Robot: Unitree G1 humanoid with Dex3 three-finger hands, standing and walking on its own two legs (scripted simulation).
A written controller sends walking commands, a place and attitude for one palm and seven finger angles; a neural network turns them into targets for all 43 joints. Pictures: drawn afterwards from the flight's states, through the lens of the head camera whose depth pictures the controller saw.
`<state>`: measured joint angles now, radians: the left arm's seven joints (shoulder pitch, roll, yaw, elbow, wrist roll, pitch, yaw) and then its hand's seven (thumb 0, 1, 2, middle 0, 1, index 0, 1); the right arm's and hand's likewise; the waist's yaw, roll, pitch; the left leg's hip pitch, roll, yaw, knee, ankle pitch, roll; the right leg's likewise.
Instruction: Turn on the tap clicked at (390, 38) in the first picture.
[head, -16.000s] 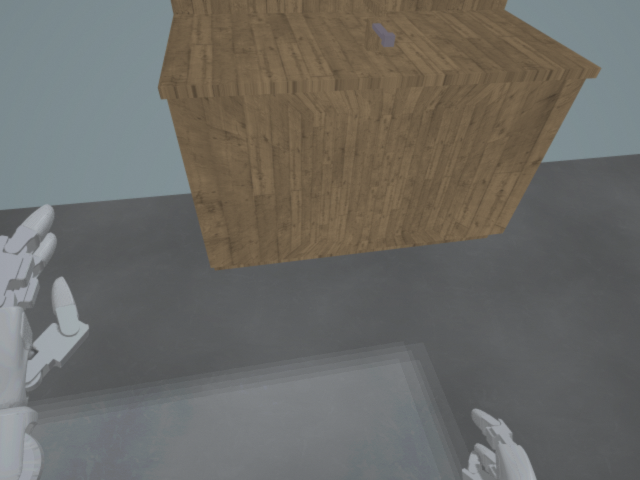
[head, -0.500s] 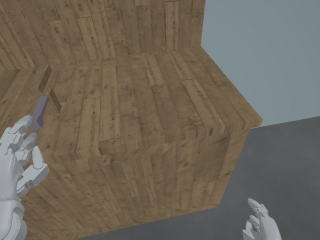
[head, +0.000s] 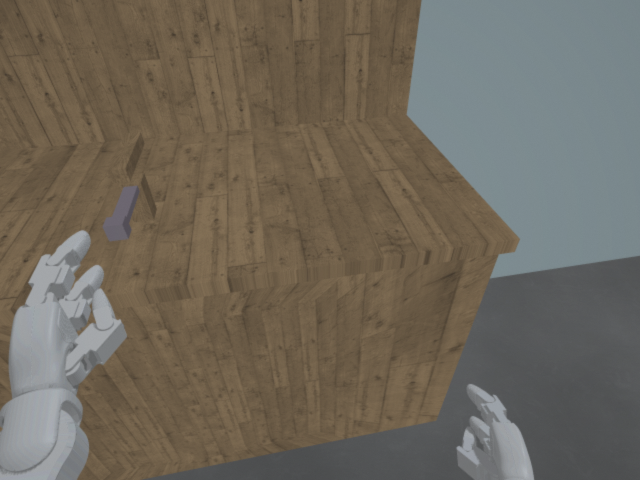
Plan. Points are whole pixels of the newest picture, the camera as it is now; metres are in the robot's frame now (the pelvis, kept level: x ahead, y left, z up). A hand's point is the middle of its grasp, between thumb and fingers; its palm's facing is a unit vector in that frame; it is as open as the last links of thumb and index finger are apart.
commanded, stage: turn the palm inward beside the body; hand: left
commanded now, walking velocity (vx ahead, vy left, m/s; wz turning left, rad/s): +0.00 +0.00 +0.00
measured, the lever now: (117, 228) +0.39 +0.38 +0.12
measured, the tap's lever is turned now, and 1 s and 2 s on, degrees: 0 0 0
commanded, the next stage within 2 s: reach beside the lever's end, fingers flat in 0.70 s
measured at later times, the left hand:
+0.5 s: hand (109, 326) +0.19 +0.25 +0.17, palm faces +0.49 -0.87 -0.07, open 7.4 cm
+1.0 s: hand (122, 309) +0.21 +0.25 +0.17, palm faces +0.53 -0.84 -0.10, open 7.4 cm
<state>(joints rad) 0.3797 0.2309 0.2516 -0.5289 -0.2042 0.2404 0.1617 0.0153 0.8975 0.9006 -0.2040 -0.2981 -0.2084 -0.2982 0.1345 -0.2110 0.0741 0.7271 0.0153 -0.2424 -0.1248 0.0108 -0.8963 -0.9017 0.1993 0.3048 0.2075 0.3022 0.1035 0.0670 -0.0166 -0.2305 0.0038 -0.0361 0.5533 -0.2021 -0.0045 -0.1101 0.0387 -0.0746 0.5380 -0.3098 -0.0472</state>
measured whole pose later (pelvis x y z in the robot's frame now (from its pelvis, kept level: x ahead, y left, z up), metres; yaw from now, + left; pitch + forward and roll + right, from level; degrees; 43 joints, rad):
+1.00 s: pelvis +0.02 -0.01 +0.01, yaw +0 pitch -7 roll +0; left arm 0.30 0.24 0.32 -0.45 -0.24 0.34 0.15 0.01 0.90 0.90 -0.20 -0.30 -0.21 -0.30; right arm 0.12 -0.22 0.06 0.73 0.03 -0.21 -0.13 0.01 -0.90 -0.90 0.20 0.30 0.21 0.30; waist 0.11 0.07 0.00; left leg -0.18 0.00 -0.05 0.49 -0.20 -0.01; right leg -0.06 0.04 -0.08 0.48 -0.31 -0.06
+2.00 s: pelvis +0.01 +0.01 +0.00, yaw +0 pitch -1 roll -1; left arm -0.08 0.38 0.50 0.17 -0.23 0.12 0.01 0.02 0.90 0.90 -0.17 -0.22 -0.18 -0.22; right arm 0.19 -0.25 0.04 0.74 0.04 -0.24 -0.15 0.01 -0.90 -0.90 0.20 0.30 0.21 0.30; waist 0.07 0.05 -0.02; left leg -0.33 -0.01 -0.03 0.55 -0.21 0.01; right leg -0.21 0.02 -0.07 0.55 -0.32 -0.04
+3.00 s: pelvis +0.03 +0.02 -0.01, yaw -2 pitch +7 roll -2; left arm -0.30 0.57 0.69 0.68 -0.17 -0.08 -0.12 0.02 0.90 0.90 -0.15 -0.15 -0.16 -0.15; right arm 0.34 -0.28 0.01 0.69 0.04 -0.14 -0.11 0.01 -0.90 -0.90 0.20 0.30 0.21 0.30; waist -0.01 0.03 -0.07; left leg -0.53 0.01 -0.01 0.70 -0.29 0.02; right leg -0.39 0.04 -0.04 0.64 -0.36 -0.02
